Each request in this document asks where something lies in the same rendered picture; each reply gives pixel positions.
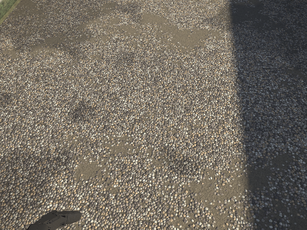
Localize robot left hand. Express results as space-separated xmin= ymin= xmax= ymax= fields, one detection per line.
xmin=25 ymin=210 xmax=82 ymax=230

